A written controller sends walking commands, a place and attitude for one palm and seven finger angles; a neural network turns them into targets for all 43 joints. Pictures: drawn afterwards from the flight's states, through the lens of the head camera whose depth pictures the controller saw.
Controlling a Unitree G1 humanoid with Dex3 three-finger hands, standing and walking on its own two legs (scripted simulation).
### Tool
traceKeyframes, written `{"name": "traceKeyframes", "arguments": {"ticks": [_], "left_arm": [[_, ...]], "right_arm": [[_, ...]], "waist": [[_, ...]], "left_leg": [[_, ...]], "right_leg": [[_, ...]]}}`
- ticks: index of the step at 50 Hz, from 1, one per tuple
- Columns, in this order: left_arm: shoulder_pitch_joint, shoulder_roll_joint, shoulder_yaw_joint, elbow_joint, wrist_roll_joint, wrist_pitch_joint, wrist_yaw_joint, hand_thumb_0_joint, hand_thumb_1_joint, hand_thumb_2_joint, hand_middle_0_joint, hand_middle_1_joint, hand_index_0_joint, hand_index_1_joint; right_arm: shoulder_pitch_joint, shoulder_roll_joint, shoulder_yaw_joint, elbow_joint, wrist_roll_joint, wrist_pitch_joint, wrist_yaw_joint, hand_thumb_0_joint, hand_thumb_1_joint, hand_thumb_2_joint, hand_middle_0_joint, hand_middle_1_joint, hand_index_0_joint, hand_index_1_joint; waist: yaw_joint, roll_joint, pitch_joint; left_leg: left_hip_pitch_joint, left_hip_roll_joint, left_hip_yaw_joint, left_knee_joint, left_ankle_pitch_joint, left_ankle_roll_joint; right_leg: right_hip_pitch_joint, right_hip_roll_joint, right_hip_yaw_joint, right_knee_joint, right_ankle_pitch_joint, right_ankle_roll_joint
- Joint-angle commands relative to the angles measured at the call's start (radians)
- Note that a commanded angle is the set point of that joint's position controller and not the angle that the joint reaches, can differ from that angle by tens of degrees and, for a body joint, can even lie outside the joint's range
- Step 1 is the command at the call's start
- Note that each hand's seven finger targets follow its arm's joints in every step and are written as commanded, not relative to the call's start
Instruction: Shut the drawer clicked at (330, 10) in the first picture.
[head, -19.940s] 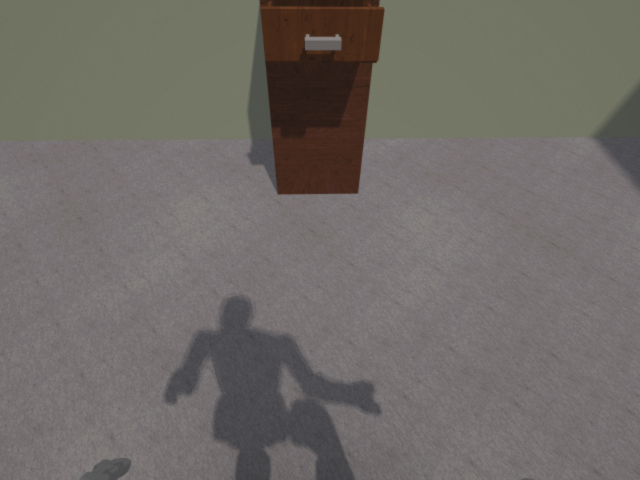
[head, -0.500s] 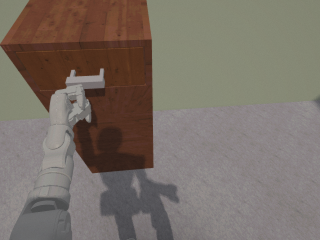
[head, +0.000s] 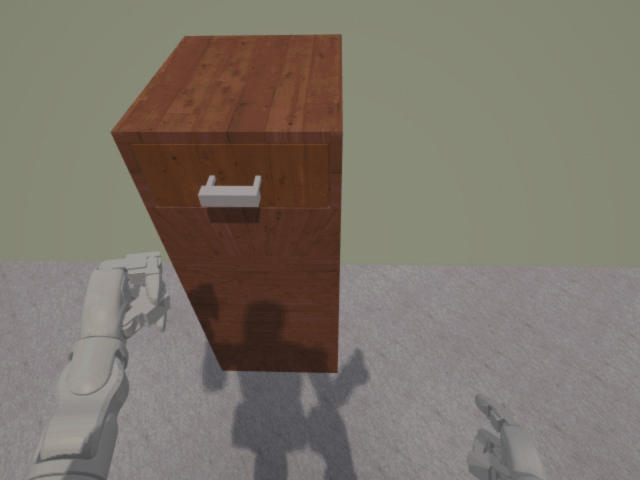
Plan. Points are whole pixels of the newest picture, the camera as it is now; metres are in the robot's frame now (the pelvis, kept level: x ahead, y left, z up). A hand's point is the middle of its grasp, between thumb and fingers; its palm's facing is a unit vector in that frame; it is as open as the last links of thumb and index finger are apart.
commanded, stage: draw the hand back to the body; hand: left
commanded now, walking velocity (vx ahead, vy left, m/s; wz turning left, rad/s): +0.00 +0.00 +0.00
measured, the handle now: (232, 188) +0.57 +0.20 +0.04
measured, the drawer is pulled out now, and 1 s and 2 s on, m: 0.00 0.00 0.00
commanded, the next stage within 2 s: step back with the hand held close in 0.68 s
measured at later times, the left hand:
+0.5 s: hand (70, 356) +0.19 +0.24 +0.16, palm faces +0.37 -0.85 -0.38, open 3.3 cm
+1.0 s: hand (49, 343) +0.20 +0.26 +0.17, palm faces +0.37 -0.81 -0.45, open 3.2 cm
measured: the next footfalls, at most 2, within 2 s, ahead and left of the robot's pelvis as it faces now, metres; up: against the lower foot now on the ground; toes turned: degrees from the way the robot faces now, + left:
none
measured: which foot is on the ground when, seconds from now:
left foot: down 0.00-1.00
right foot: down 0.00-1.00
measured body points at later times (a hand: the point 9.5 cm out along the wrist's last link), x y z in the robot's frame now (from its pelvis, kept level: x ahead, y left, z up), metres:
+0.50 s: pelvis +0.01 +0.00 +0.01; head -0.01 -0.02 +0.46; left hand +0.17 +0.28 +0.18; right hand +0.20 -0.22 -0.08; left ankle +0.02 +0.09 -0.73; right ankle -0.03 -0.08 -0.73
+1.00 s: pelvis +0.00 +0.01 +0.01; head +0.01 -0.01 +0.46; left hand +0.17 +0.30 +0.20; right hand +0.18 -0.22 -0.08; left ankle +0.02 +0.09 -0.73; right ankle -0.03 -0.08 -0.73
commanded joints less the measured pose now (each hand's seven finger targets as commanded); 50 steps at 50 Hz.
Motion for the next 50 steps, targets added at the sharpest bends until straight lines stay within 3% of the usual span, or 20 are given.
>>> {"name": "traceKeyframes", "arguments": {"ticks": [1,5,6,8,13,21,25,28,30,33,35,36,40,41,42,43,44,46,48,50], "left_arm": [[-0.215,0.204,0.094,-0.366,0.014,-0.069,0.059,0.000,0.900,0.900,-1.400,-1.600,-1.400,-1.600],[-0.069,0.178,0.093,-0.428,0.015,-0.067,0.072,0.000,0.900,0.900,-1.400,-1.600,-1.400,-1.600],[-0.047,0.190,0.109,-0.448,0.020,-0.071,0.075,0.000,0.900,0.900,-1.400,-1.600,-1.400,-1.600],[0.049,0.179,0.112,-0.440,0.019,-0.067,0.072,0.000,0.900,0.900,-1.400,-1.600,-1.400,-1.600],[0.207,0.187,0.156,-0.536,0.015,-0.079,0.069,0.000,0.900,0.900,-1.400,-1.600,-1.400,-1.600],[0.393,0.226,0.234,-0.759,0.020,-0.112,0.078,0.000,0.900,0.900,-1.400,-1.600,-1.400,-1.600],[0.500,0.207,0.245,-0.783,0.014,-0.112,0.081,0.000,0.900,0.900,-1.400,-1.600,-1.400,-1.600],[0.478,0.167,0.209,-0.718,0.023,-0.104,0.081,0.000,0.900,0.900,-1.400,-1.600,-1.400,-1.600],[0.440,0.167,0.208,-0.717,0.025,-0.104,0.086,0.000,0.900,0.900,-1.400,-1.600,-1.400,-1.600],[0.427,0.179,0.214,-0.710,0.028,-0.104,0.090,0.000,0.900,0.900,-1.400,-1.600,-1.400,-1.600],[0.412,0.198,0.228,-0.750,0.029,-0.113,0.095,0.000,0.900,0.900,-1.400,-1.600,-1.400,-1.600],[0.411,0.203,0.231,-0.770,0.032,-0.117,0.096,0.000,0.900,0.900,-1.400,-1.600,-1.400,-1.600],[0.436,0.204,0.233,-0.788,0.029,-0.108,0.103,0.000,0.900,0.900,-1.400,-1.600,-1.400,-1.600],[0.255,0.381,0.415,-0.921,0.039,-0.158,0.110,0.000,0.900,0.900,-1.400,-1.600,-1.400,-1.600],[0.351,0.304,0.365,-0.800,0.044,-0.168,0.100,0.000,0.900,0.900,-1.400,-1.600,-1.400,-1.600],[0.376,0.311,0.371,-0.789,0.049,-0.173,0.097,0.000,0.900,0.900,-1.400,-1.600,-1.400,-1.600],[0.454,0.231,0.314,-0.718,0.051,-0.162,0.088,0.000,0.900,0.900,-1.400,-1.600,-1.400,-1.600],[0.541,0.173,0.268,-0.671,0.053,-0.150,0.076,0.000,0.900,0.900,-1.400,-1.600,-1.400,-1.600],[0.601,0.161,0.263,-0.674,0.051,-0.147,0.072,0.000,0.900,0.900,-1.400,-1.600,-1.400,-1.600],[0.611,0.185,0.272,-0.726,0.052,-0.143,0.073,0.000,0.900,0.900,-1.400,-1.600,-1.400,-1.600]], "right_arm": [[-0.112,-0.107,-0.033,-0.137,-0.007,-0.061,-0.009,0.000,-0.900,-0.900,0.200,0.300,0.200,0.300],[-0.122,-0.101,-0.038,-0.126,-0.015,-0.076,-0.005,0.000,-0.900,-0.900,0.200,0.300,0.200,0.300],[-0.122,-0.103,-0.037,-0.122,-0.016,-0.082,-0.003,0.000,-0.900,-0.900,0.200,0.300,0.200,0.300],[-0.128,-0.106,-0.043,-0.118,-0.019,-0.085,0.000,0.000,-0.900,-0.900,0.200,0.300,0.200,0.300],[-0.131,-0.103,-0.054,-0.122,-0.024,-0.091,0.008,0.000,-0.900,-0.900,0.200,0.300,0.200,0.300],[-0.128,-0.087,-0.056,-0.133,-0.027,-0.126,0.013,0.000,-0.900,-0.900,0.200,0.300,0.200,0.300],[-0.127,-0.081,-0.065,-0.132,-0.023,-0.137,0.009,0.000,-0.900,-0.900,0.200,0.300,0.200,0.300],[-0.116,-0.091,-0.071,-0.116,-0.024,-0.137,0.005,0.000,-0.900,-0.900,0.200,0.300,0.200,0.300],[-0.108,-0.095,-0.071,-0.115,-0.027,-0.136,0.000,0.000,-0.900,-0.900,0.200,0.300,0.200,0.300],[-0.113,-0.096,-0.071,-0.114,-0.028,-0.136,-0.007,0.000,-0.900,-0.900,0.200,0.300,0.200,0.300],[-0.117,-0.090,-0.068,-0.120,-0.031,-0.143,-0.009,0.000,-0.900,-0.900,0.200,0.300,0.200,0.300],[-0.119,-0.091,-0.066,-0.118,-0.032,-0.149,-0.009,0.000,-0.900,-0.900,0.200,0.300,0.200,0.300],[-0.120,-0.084,-0.059,-0.118,-0.034,-0.160,-0.008,0.000,-0.900,-0.900,0.200,0.300,0.200,0.300],[-0.109,-0.106,-0.068,-0.150,-0.033,-0.137,0.001,0.000,-0.900,-0.900,0.200,0.300,0.200,0.300],[-0.098,-0.090,-0.067,-0.116,-0.041,-0.123,0.003,0.000,-0.900,-0.900,0.200,0.300,0.200,0.300],[-0.103,-0.090,-0.071,-0.126,-0.041,-0.115,0.004,0.000,-0.900,-0.900,0.200,0.300,0.200,0.300],[-0.092,-0.085,-0.072,-0.125,-0.040,-0.102,0.009,0.000,-0.900,-0.900,0.200,0.300,0.200,0.300],[-0.088,-0.099,-0.084,-0.136,-0.037,-0.076,0.018,0.000,-0.900,-0.900,0.200,0.300,0.200,0.300],[-0.098,-0.104,-0.093,-0.143,-0.038,-0.058,0.020,0.000,-0.900,-0.900,0.200,0.300,0.200,0.300],[-0.096,-0.103,-0.097,-0.161,-0.034,-0.037,0.021,0.000,-0.900,-0.900,0.200,0.300,0.200,0.300]], "waist": [[-0.001,0.011,-0.148],[0.006,0.027,-0.103],[0.010,0.008,-0.112],[0.016,-0.037,-0.065],[0.029,-0.047,-0.050],[0.044,0.039,-0.067],[0.043,0.010,-0.017],[0.027,-0.051,0.043],[0.024,-0.025,0.042],[0.031,-0.046,0.033],[0.039,-0.033,-0.018],[0.043,0.003,-0.044],[0.048,0.038,-0.038],[0.022,0.011,0.049],[0.009,-0.039,0.060],[0.014,-0.064,0.061],[0.004,-0.088,0.050],[0.002,-0.059,0.009],[0.007,-0.010,-0.042],[0.005,-0.028,-0.083]], "left_leg": [[0.202,0.022,-0.065,-0.121,0.156,0.004],[0.228,0.027,-0.061,-0.150,0.167,0.003],[0.242,0.027,-0.063,-0.152,0.182,0.003],[0.229,0.029,-0.063,-0.164,0.174,0.003],[0.227,0.029,-0.059,-0.170,0.197,0.003],[0.240,0.027,-0.060,-0.156,0.242,-0.003],[0.218,0.033,-0.060,-0.150,0.220,-0.004],[0.209,0.037,-0.062,-0.152,0.187,0.000],[0.208,0.035,-0.066,-0.159,0.161,0.000],[0.213,0.034,-0.069,-0.160,0.139,0.004],[0.222,0.030,-0.072,-0.161,0.148,0.004],[0.233,0.027,-0.070,-0.155,0.165,0.005],[0.223,0.029,-0.074,-0.153,0.202,-0.004],[0.141,0.053,-0.102,-0.118,0.139,0.024],[0.135,0.050,-0.110,-0.091,0.140,0.022],[0.138,0.050,-0.109,-0.085,0.155,0.019],[0.141,0.057,-0.110,-0.081,0.194,0.016],[0.143,0.073,-0.098,-0.082,0.269,0.018],[0.158,0.086,-0.093,-0.090,0.361,0.023],[0.134,0.102,-0.104,-0.095,0.390,0.024]], "right_leg": [[0.032,-0.048,0.081,-0.150,0.242,0.025],[0.054,-0.048,0.077,-0.179,0.237,0.023],[0.057,-0.046,0.074,-0.184,0.250,0.023],[0.054,-0.041,0.070,-0.200,0.230,0.025],[0.081,-0.045,0.067,-0.206,0.250,0.025],[0.085,-0.048,0.061,-0.193,0.290,0.022],[0.063,-0.044,0.064,-0.199,0.271,0.022],[0.014,-0.040,0.062,-0.214,0.228,0.026],[0.013,-0.045,0.059,-0.208,0.199,0.027],[0.012,-0.045,0.065,-0.218,0.171,0.027],[0.044,-0.051,0.067,-0.206,0.183,0.025],[0.053,-0.052,0.071,-0.204,0.201,0.023],[0.073,-0.051,0.067,-0.192,0.244,0.018],[0.002,-0.109,0.192,-0.243,0.313,0.037],[-0.006,-0.135,0.191,-0.245,0.338,0.025],[-0.016,-0.144,0.200,-0.249,0.377,0.025],[-0.003,-0.146,0.185,-0.227,0.403,0.026],[0.011,-0.138,0.152,-0.195,0.422,0.050],[0.022,-0.125,0.126,-0.161,0.452,0.066],[0.048,-0.117,0.112,-0.124,0.434,0.067]]}}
